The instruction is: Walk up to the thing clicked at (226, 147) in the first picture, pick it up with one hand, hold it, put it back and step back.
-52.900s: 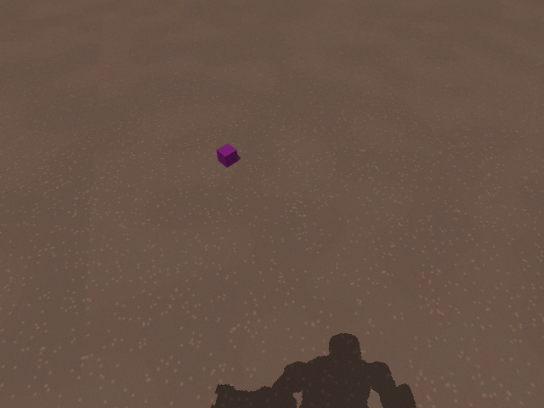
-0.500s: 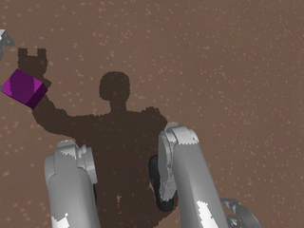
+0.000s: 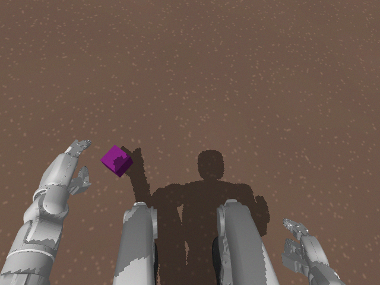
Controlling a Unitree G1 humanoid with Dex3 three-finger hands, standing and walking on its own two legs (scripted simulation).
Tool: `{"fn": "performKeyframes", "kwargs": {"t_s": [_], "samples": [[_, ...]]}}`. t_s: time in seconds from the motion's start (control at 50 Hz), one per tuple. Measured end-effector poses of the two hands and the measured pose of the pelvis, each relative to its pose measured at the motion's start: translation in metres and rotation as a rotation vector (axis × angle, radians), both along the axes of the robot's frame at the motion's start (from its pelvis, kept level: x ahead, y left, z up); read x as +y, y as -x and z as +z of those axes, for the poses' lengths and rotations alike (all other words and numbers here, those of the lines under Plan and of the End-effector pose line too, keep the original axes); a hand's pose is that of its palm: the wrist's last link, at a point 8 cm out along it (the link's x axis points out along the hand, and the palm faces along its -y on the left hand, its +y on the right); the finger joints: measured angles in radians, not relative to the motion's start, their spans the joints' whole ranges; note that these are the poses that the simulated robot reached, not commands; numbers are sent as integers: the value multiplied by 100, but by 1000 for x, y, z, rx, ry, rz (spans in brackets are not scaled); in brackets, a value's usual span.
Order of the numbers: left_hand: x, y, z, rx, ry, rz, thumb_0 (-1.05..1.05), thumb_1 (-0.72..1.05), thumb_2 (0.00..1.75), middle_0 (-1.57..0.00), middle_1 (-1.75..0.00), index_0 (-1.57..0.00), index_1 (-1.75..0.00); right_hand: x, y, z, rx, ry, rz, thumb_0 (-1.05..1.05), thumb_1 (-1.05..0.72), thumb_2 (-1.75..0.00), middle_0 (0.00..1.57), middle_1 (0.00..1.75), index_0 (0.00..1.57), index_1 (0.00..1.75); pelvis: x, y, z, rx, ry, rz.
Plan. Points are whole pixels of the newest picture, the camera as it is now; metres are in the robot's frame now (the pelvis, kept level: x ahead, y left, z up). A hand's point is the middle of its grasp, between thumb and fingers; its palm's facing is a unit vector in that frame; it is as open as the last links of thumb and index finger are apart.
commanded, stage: home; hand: left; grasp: from above
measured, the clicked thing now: (117, 161) +0.51 +0.26 -0.47
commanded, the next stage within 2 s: none
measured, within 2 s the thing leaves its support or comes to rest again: neither
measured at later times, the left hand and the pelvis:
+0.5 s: hand (66, 210) +0.25 +0.18 +0.11, palm faces +0.11 -0.97 -0.22, open 7.4 cm; pelvis +0.06 -0.01 +0.17, yaw +3 degrees
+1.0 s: hand (35, 236) +0.22 +0.19 +0.15, palm faces +0.12 -0.97 -0.20, open 7.4 cm; pelvis +0.07 +0.00 +0.20, yaw +4 degrees
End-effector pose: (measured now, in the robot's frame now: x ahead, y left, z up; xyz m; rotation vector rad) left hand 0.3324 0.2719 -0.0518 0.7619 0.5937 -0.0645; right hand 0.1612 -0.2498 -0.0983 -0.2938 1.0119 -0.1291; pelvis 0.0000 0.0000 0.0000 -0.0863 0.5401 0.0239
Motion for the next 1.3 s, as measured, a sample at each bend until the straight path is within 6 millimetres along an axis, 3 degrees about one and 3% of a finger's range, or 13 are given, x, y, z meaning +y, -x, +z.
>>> {"fn": "performKeyframes", "kwargs": {"t_s": [0.16, 0.34, 0.58, 0.72, 0.92, 1.3], "samples": [[-21, 45, 60, 78, 175, 216, 1, 88, 94, -22, -34, -21, -34, -5, -33, 71, -144, -14, -25, 1, -90, -90, 20, 30, 20, 30, -10, -14, 62, -74, -27, 11], [-40, 78, 127, 127, 350, 398, 1, 89, 91, -21, -31, -21, -31, -6, -43, 149, -239, 4, -50, 1, -90, -90, 20, 30, 20, 30, -16, -38, 129, -181, -41, 25], [-44, 109, 212, 120, 462, 494, 1, 90, 90, -20, -30, -20, -30, 2, -51, 219, -342, 28, -79, 1, -90, -90, 20, 30, 20, 30, -10, -70, 188, -307, -48, 39], [-40, 126, 235, 113, 460, 492, 1, 90, 90, -20, -30, -20, -30, 12, -70, 238, -423, 16, -57, 1, -90, -90, 20, 30, 20, 30, -5, -77, 200, -346, -54, 44], [-36, 131, 230, 124, 477, 496, 1, 90, 90, -20, -30, -20, -30, 20, -89, 250, -485, 26, 10, 1, -90, -90, 20, 30, 21, 30, -4, -75, 200, -361, -56, 52], [-39, 126, 233, 120, 467, 480, 1, 90, 89, -20, -30, -20, -30, 15, -71, 239, -432, 27, -16, 1, -90, -90, 20, 30, 21, 30, -4, -75, 200, -366, -56, 46]]}}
